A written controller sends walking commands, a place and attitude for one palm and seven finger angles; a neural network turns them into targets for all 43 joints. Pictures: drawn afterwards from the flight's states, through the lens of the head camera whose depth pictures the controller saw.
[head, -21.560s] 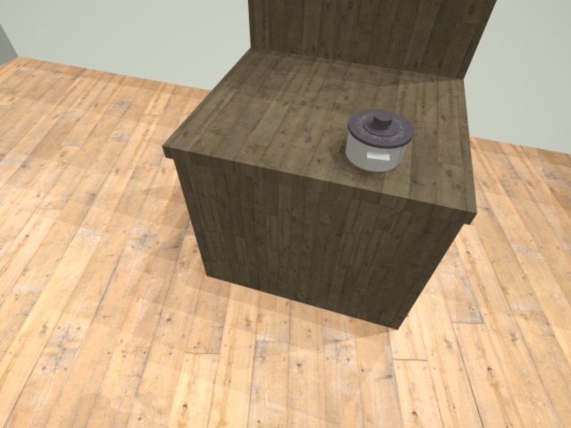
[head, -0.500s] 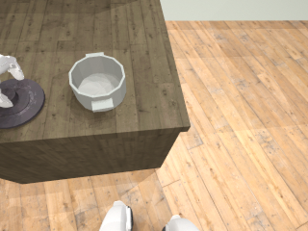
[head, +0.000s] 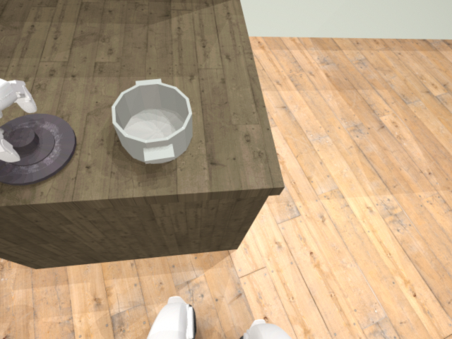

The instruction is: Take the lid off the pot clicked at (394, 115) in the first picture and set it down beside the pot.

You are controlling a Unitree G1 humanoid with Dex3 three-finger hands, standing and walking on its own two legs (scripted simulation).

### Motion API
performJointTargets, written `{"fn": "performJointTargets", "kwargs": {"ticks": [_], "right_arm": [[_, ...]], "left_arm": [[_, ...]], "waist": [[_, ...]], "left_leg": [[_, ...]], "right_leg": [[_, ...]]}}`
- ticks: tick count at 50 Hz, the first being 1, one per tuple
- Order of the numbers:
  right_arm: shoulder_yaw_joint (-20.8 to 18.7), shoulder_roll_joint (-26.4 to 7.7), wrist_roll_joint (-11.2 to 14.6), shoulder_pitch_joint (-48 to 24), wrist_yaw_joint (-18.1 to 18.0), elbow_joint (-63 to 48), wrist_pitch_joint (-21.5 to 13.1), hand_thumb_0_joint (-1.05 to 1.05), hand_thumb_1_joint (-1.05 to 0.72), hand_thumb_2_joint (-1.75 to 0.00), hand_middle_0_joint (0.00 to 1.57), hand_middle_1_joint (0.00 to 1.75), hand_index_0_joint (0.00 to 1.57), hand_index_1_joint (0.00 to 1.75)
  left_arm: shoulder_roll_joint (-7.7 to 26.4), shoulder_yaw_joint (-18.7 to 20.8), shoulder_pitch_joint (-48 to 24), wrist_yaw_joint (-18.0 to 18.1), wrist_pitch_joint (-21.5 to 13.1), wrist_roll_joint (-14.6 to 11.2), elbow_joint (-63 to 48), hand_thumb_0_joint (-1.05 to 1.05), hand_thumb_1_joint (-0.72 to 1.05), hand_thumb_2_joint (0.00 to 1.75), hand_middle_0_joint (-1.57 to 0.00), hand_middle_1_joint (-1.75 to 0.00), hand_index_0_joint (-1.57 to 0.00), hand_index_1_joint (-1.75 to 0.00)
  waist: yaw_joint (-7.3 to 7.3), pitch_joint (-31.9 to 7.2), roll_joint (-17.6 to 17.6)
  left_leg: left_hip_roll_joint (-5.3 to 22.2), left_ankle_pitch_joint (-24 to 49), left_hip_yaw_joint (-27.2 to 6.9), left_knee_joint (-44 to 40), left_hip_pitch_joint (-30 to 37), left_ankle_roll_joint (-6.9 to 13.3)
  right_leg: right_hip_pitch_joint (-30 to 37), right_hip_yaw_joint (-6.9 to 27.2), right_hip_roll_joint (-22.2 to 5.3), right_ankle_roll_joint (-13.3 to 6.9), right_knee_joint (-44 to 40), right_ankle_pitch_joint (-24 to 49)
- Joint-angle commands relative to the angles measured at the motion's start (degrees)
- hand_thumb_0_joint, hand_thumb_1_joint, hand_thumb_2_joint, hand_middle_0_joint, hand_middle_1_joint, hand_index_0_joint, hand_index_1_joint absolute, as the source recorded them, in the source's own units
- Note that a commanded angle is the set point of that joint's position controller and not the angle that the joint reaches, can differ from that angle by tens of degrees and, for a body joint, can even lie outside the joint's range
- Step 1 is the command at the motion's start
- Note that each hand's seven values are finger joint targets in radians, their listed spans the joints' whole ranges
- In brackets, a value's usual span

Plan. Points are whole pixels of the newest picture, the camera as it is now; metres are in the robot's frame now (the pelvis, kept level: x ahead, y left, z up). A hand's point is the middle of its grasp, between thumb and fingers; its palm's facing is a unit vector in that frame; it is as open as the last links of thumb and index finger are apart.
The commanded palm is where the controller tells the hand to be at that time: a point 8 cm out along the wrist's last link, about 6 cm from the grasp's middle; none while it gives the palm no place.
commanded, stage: raise the empty hand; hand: left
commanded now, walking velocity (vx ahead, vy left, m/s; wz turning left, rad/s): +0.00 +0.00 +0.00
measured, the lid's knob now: (23, 139) +0.47 +0.36 +0.00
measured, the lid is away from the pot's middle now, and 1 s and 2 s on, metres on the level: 0.24 0.24 0.24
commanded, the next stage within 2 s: draw the hand back to the body in 1.16 s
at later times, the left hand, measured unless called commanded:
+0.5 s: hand out of the picture +0.45 +0.36 +0.11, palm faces -0.41 -0.14 -0.90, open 11.0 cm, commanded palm +0.48 +0.36 +0.17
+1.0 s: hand out of the picture +0.45 +0.35 +0.17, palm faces -0.37 -0.13 -0.92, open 11.0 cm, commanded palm +0.48 +0.35 +0.23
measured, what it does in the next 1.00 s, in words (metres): stands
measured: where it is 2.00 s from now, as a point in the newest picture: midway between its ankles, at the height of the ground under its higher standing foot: outside the picture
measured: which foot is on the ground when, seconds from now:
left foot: down 0.00-1.00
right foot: down 0.00-1.00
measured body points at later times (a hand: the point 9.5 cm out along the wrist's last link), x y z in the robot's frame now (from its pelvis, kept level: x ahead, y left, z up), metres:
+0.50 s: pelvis +0.00 +0.01 +0.01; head +0.09 +0.03 +0.45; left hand +0.47 +0.36 +0.16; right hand +0.03 -0.28 -0.10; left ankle +0.08 +0.08 -0.69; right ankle -0.04 -0.14 -0.69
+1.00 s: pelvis +0.01 +0.00 +0.03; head +0.08 +0.02 +0.47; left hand +0.47 +0.36 +0.22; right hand +0.04 -0.28 -0.09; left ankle +0.08 +0.08 -0.69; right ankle -0.04 -0.14 -0.69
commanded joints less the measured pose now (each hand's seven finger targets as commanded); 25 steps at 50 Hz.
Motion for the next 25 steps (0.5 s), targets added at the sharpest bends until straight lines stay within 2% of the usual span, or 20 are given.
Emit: {"fn": "performJointTargets", "kwargs": {"ticks": [1, 2, 3, 4, 6, 7, 8, 9, 11, 12, 13, 14, 15, 16, 17, 19, 20, 22, 24, 25], "right_arm": [[-4.1, -12.0, -0.1, 7.6, -0.6, -2.3, -0.4, 0.0, -0.9, -0.9, 0.2, 0.3, 0.2, 0.3], [-3.9, -11.8, -0.1, 7.3, -0.7, -2.4, -0.6, 0.0, -0.9, -0.9, 0.2, 0.3, 0.2, 0.3], [-4.1, -12.1, -0.2, 7.5, -0.7, -2.3, -0.4, 0.0, -0.9, -0.9, 0.2, 0.3, 0.2, 0.3], [-4.0, -11.9, -0.1, 7.6, -0.7, -2.3, -0.5, 0.0, -0.9, -0.9, 0.2, 0.3, 0.2, 0.3], [-4.0, -12.0, 0.2, 7.6, -0.7, -2.2, -0.6, 0.0, -0.9, -0.9, 0.2, 0.3, 0.2, 0.3], [-3.9, -12.0, 0.1, 7.4, -0.9, -2.3, -0.8, 0.0, -0.9, -0.9, 0.2, 0.3, 0.2, 0.3], [-4.2, -12.1, 0.1, 7.5, -0.9, -2.3, -0.6, 0.0, -0.9, -0.9, 0.2, 0.3, 0.2, 0.3], [-4.2, -12.0, 0.0, 7.6, -0.9, -2.1, -0.7, 0.0, -0.9, -0.9, 0.2, 0.3, 0.2, 0.3], [-4.2, -12.0, 0.1, 7.6, -0.9, -2.1, -0.8, 0.0, -0.9, -0.9, 0.2, 0.3, 0.2, 0.3], [-4.1, -11.9, 0.0, 7.4, -0.9, -2.1, -1.0, 0.0, -0.9, -0.9, 0.2, 0.3, 0.2, 0.3], [-4.4, -12.0, -0.1, 7.6, -0.9, -2.1, -0.7, 0.0, -0.9, -0.9, 0.2, 0.3, 0.2, 0.3], [-4.3, -11.9, 0.1, 7.5, -0.9, -2.2, -0.8, 0.0, -0.9, -0.9, 0.2, 0.3, 0.2, 0.3], [-4.4, -12.0, 0.2, 7.4, -0.8, -2.1, -0.6, 0.0, -0.9, -0.9, 0.2, 0.3, 0.2, 0.3], [-4.3, -12.2, 0.2, 7.4, -0.7, -2.0, -0.6, 0.0, -0.9, -0.9, 0.2, 0.3, 0.2, 0.3], [-4.2, -11.9, 0.1, 7.1, -0.6, -2.3, -0.9, 0.0, -0.9, -0.9, 0.2, 0.3, 0.2, 0.3], [-4.3, -12.1, 0.2, 7.6, -0.7, -2.1, -0.9, 0.0, -0.9, -0.9, 0.2, 0.3, 0.2, 0.3], [-4.4, -12.2, 0.2, 7.6, -0.7, -2.3, -0.7, 0.0, -0.9, -0.9, 0.2, 0.3, 0.2, 0.3], [-4.2, -11.9, 0.2, 7.3, -0.7, -2.6, -1.0, 0.0, -0.9, -0.9, 0.2, 0.3, 0.2, 0.3], [-4.2, -12.1, 0.4, 7.3, -0.6, -2.3, -0.9, 0.0, -0.9, -0.9, 0.2, 0.3, 0.2, 0.3], [-4.2, -12.2, 0.5, 7.1, -0.6, -2.6, -0.9, 0.0, -0.9, -0.9, 0.2, 0.3, 0.2, 0.3]], "left_arm": [[19.9, 3.7, -24.2, 1.9, 0.8, -1.5, -9.7, 0.0, 0.05, 0.53, -0.31, -0.94, -0.31, -0.94], [19.1, 3.3, -24.7, 1.6, 0.6, -1.7, -10.7, 0.0, 0.05, 0.53, -0.31, -0.94, -0.31, -0.94], [20.5, 4.0, -25.5, 1.6, 0.6, -1.3, -11.7, 0.0, 0.05, 0.53, -0.31, -0.94, -0.31, -0.94], [18.8, 2.4, -24.7, 1.5, 1.0, -1.2, -9.6, 0.0, 0.05, 0.53, -0.31, -0.94, -0.31, -0.94], [18.4, 2.0, -25.3, 0.9, 1.5, -1.9, -8.8, 0.0, 0.05, 0.53, -0.31, -0.94, -0.31, -0.94], [18.6, 2.3, -26.3, 0.3, 1.0, -2.3, -11.1, 0.0, 0.05, 0.53, -0.31, -0.94, -0.31, -0.94], [19.5, 2.6, -26.7, 0.1, 0.9, -1.9, -11.3, 0.0, 0.05, 0.53, -0.31, -0.94, -0.31, -0.94], [18.3, 1.5, -27.2, -0.2, 0.9, -2.0, -11.3, 0.0, 0.05, 0.53, -0.31, -0.94, -0.31, -0.94], [18.3, 1.7, -26.5, -0.4, 1.0, -2.3, -10.7, 0.0, 0.05, 0.53, -0.31, -0.94, -0.31, -0.94], [17.7, 1.6, -27.5, -0.6, 0.5, -2.7, -12.9, 0.0, 0.05, 0.53, -0.31, -0.94, -0.31, -0.94], [19.2, 2.7, -27.5, -0.5, 0.3, -2.2, -13.2, 0.0, 0.05, 0.53, -0.31, -0.94, -0.31, -0.94], [17.8, 1.8, -25.9, -0.5, 0.7, -2.1, -10.0, 0.0, 0.05, 0.53, -0.31, -0.94, -0.31, -0.94], [16.7, 0.9, -27.0, -0.5, 1.1, -2.3, -10.2, 0.0, 0.05, 0.53, -0.31, -0.94, -0.31, -0.94], [16.4, 0.3, -27.7, -0.4, 1.5, -2.4, -10.2, 0.0, 0.05, 0.53, -0.31, -0.94, -0.31, -0.94], [15.5, 0.0, -28.4, -0.4, 1.2, -2.7, -12.0, 0.0, 0.05, 0.53, -0.31, -0.94, -0.31, -0.94], [17.2, 0.9, -28.1, -0.3, 1.7, -2.1, -9.5, 0.0, 0.05, 0.53, -0.31, -0.94, -0.31, -0.94], [19.8, 2.8, -29.3, -0.2, 1.5, -2.1, -11.5, 0.0, 0.05, 0.53, -0.31, -0.94, -0.31, -0.94], [17.1, 0.9, -29.1, -0.5, 1.8, -2.4, -11.1, 0.0, 0.05, 0.53, -0.31, -0.94, -0.31, -0.94], [16.8, 0.0, -29.0, -0.7, 2.7, -2.0, -7.8, 0.0, 0.05, 0.53, -0.31, -0.94, -0.31, -0.94], [18.9, 1.7, -28.8, -0.7, 2.7, -2.1, -8.3, 0.0, 0.05, 0.53, -0.31, -0.94, -0.31, -0.94]], "waist": [[-0.41, -25.1, 10.1], [-0.1, -25.6, 11.3], [0.42, -27.0, 11.7], [-0.38, -25.0, 11.5], [-0.53, -23.9, 8.3], [0.04, -25.5, 10.0], [0.16, -26.4, 10.8], [-0.28, -25.5, 10.5], [-0.23, -23.8, 10.0], [0.41, -25.5, 11.5], [0.66, -26.6, 11.4], [0.11, -23.8, 10.1], [-0.26, -22.7, 8.6], [-0.15, -22.1, 8.8], [0.47, -23.3, 10.4], [0.13, -23.3, 8.8], [0.83, -24.9, 8.5], [0.55, -25.0, 8.5], [-0.1, -22.0, 7.3], [0.46, -22.0, 6.1]], "left_leg": [[-1.4, 11.5, -4.9, -4.7, 40.7, 0.1], [-1.3, 13.2, -4.9, -4.9, 42.3, 0.0], [-1.3, 13.4, -5.4, -5.0, 43.5, -0.1], [-1.4, 11.9, -5.1, -5.3, 42.6, -0.1], [-1.5, 9.1, -5.2, -6.1, 40.9, 0.3], [-1.3, 12.2, -5.4, -6.3, 43.3, 0.2], [-1.3, 11.6, -5.5, -6.4, 44.2, 0.0], [-1.3, 11.3, -5.5, -6.6, 44.1, 0.0], [-1.2, 9.7, -5.6, -7.5, 43.5, 0.0], [-1.1, 13.0, -5.8, -7.6, 45.9, -0.2], [-1.1, 13.3, -6.2, -7.7, 46.9, -0.3], [-1.1, 11.8, -5.9, -7.9, 45.3, -0.3], [-1.2, 9.3, -6.1, -8.7, 44.1, -0.1], [-1.1, 8.1, -6.3, -9.5, 43.9, -0.2], [-1.1, 10.5, -6.2, -9.7, 45.9, -0.3], [-1.3, 9.0, -6.0, -9.7, 45.2, -0.1], [-1.4, 9.9, -6.0, -9.9, 45.2, -0.2], [-1.6, 12.8, -5.5, -9.8, 46.2, -0.1], [-1.5, 8.4, -5.3, -10.7, 44.2, 0.0], [-1.7, 7.6, -5.1, -11.0, 43.4, 0.2]], "right_leg": [[-10.8, -0.7, 3.1, -3.7, -7.7, 10.3], [-11.0, -0.8, 3.1, -3.8, -7.4, 10.6], [-11.1, -0.6, 3.1, -3.7, -7.7, 10.6], [-11.4, -0.7, 3.1, -3.8, -8.1, 9.6], [-10.1, -0.6, 3.0, -3.5, -8.8, 9.4], [-9.7, -0.9, 3.0, -3.8, -8.4, 10.5], [-9.9, -0.6, 2.9, -3.6, -8.9, 9.9], [-10.1, -0.7, 3.0, -3.7, -9.3, 9.7], [-9.7, -0.8, 3.0, -3.7, -10.0, 9.0], [-9.5, -1.1, 3.0, -4.0, -9.3, 9.9], [-9.7, -0.8, 3.0, -3.7, -9.9, 9.9], [-9.9, -1.0, 3.0, -3.8, -10.2, 9.3], [-10.0, -0.8, 2.9, -3.6, -10.8, 9.0], [-9.5, -0.9, 2.8, -3.8, -10.9, 8.3], [-9.2, -1.0, 2.9, -4.0, -10.5, 8.9], [-8.6, -0.7, 2.7, -3.8, -11.2, 8.9], [-6.9, -0.7, 2.7, -3.7, -11.4, 10.0], [-6.4, -0.9, 2.8, -3.8, -11.3, 11.2], [-6.8, -0.6, 2.6, -3.5, -12.4, 9.5], [-5.4, -0.4, 2.6, -3.4, -12.7, 9.9]]}}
